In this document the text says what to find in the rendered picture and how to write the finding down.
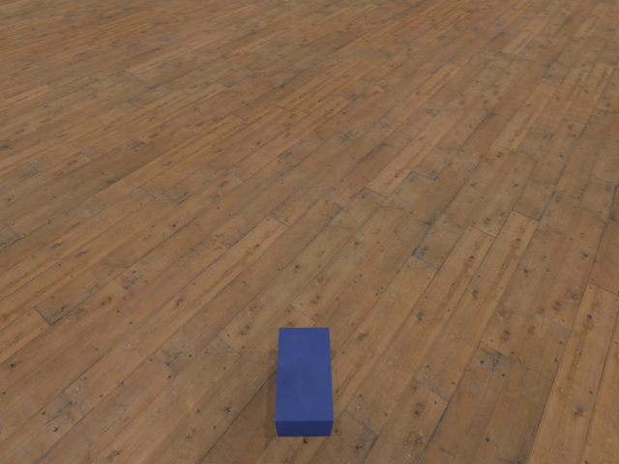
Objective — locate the carton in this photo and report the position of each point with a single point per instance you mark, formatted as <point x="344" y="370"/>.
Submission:
<point x="304" y="396"/>

